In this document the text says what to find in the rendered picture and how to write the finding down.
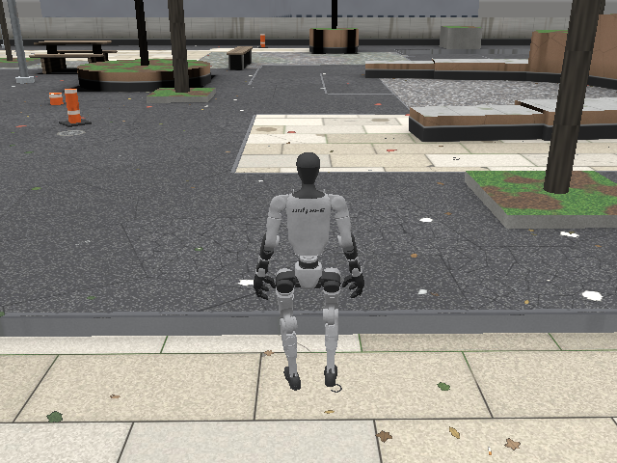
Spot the robot right upper arm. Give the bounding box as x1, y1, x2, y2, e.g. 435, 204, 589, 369
329, 194, 353, 248

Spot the robot right shin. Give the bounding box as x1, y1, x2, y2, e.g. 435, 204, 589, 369
325, 309, 338, 374

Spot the robot left hand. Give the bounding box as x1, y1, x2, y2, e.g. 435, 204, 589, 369
254, 274, 276, 300

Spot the robot right hand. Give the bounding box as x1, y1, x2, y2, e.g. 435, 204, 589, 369
342, 273, 364, 298

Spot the robot left upper arm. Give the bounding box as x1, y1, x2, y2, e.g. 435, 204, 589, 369
264, 194, 288, 248

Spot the right robot foot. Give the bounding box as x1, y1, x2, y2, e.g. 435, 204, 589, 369
324, 365, 337, 387

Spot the left robot forearm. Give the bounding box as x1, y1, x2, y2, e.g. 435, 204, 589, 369
255, 233, 274, 277

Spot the right robot forearm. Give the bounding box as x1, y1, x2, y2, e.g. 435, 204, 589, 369
343, 233, 362, 277

